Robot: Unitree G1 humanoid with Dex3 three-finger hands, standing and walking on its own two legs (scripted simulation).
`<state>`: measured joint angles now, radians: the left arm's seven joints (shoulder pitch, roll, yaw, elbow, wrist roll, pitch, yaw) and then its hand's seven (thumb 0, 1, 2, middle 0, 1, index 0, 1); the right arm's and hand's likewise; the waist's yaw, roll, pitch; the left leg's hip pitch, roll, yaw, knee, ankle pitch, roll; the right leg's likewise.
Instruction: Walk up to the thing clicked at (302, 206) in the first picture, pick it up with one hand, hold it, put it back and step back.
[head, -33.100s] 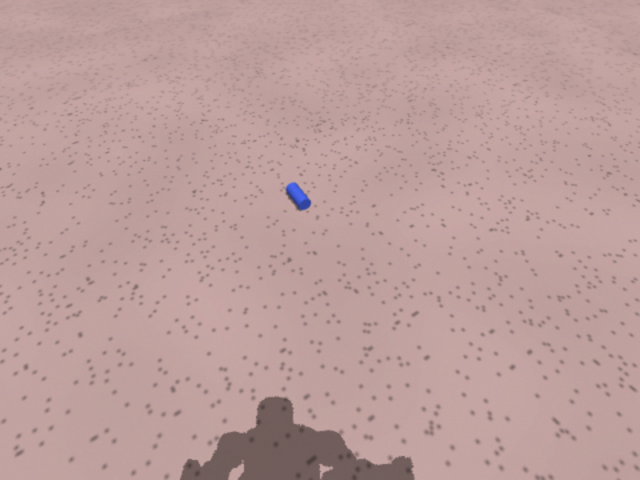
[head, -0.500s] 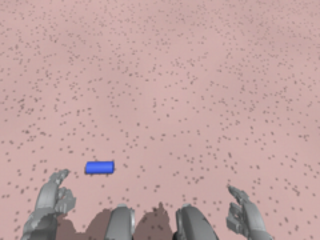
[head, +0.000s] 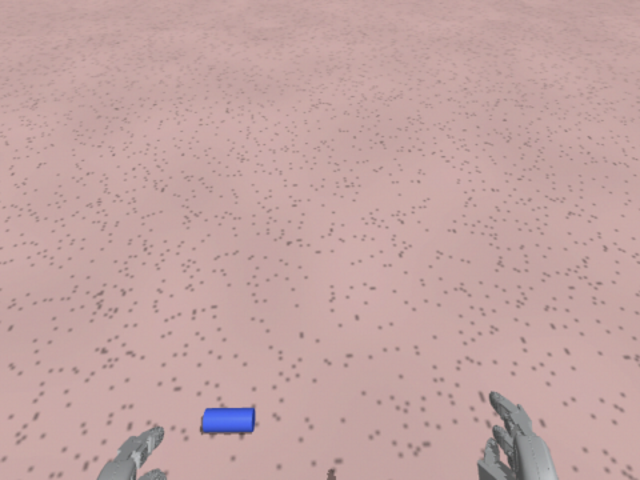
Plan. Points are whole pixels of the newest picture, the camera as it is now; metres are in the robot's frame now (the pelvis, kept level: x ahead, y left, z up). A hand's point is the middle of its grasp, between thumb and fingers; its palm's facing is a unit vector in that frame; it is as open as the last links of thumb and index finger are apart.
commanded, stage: home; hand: left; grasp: from above
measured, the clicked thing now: (229, 419) +0.46 +0.25 -0.69
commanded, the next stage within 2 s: stand in 1.90 s
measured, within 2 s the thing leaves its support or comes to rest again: neither
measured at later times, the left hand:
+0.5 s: hand out of the picture +0.16 +0.18 -0.05, palm faces +0.05 -0.98 -0.20, open 7.4 cm
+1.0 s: hand out of the picture +0.16 +0.18 -0.05, palm faces +0.04 -0.98 -0.20, open 7.4 cm
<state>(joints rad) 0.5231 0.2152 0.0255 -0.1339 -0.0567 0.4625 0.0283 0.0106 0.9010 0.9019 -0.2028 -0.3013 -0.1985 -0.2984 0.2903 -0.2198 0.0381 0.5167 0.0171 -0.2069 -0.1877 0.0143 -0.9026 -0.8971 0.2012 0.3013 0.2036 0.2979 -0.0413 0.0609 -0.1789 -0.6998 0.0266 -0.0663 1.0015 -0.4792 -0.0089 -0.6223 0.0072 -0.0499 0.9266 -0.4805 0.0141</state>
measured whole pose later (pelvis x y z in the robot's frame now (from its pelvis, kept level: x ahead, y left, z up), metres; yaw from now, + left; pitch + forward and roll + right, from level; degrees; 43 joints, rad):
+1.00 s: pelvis +0.00 +0.00 +0.00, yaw +0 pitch +10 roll -3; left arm 0.50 0.22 0.03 -0.13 -0.05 0.46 0.02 0.01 0.90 0.90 -0.20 -0.30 -0.20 -0.30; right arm 0.28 -0.22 0.04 0.54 0.01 -0.24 -0.18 0.02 -0.90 -0.90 0.20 0.30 0.21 0.30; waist -0.03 0.05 -0.16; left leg -0.70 0.03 -0.06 1.01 -0.49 -0.01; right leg -0.63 0.01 -0.05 0.94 -0.50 0.01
